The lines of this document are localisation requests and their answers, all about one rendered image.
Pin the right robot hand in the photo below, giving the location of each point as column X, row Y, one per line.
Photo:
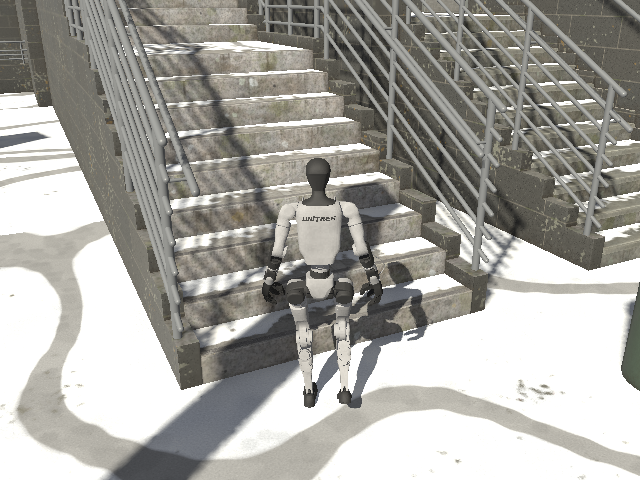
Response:
column 375, row 289

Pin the robot right upper arm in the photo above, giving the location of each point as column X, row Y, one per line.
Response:
column 350, row 210

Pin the humanoid robot torso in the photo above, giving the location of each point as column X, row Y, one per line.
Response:
column 319, row 239

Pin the robot left shin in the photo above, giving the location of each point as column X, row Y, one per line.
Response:
column 305, row 358

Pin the left robot hand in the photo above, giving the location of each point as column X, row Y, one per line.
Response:
column 266, row 289

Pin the left robot forearm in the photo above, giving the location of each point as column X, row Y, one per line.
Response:
column 272, row 267

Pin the right robot forearm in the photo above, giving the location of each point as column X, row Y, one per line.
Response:
column 369, row 266

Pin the robot left upper arm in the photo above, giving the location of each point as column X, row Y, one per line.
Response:
column 287, row 211

